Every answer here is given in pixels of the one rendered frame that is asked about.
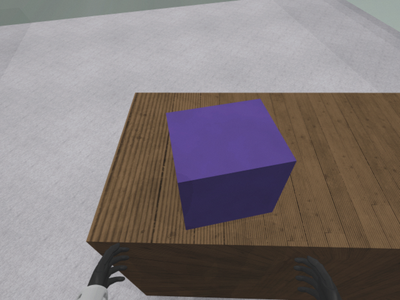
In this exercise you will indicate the robot right hand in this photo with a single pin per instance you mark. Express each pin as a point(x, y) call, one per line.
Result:
point(325, 289)

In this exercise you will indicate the pedestal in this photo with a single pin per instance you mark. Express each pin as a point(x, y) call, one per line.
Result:
point(340, 204)

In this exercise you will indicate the carton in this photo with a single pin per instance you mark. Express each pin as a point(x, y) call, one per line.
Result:
point(231, 162)

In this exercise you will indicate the left robot forearm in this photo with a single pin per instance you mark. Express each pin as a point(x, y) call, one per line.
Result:
point(93, 292)

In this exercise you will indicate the robot left hand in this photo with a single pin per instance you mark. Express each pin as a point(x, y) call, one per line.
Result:
point(103, 270)

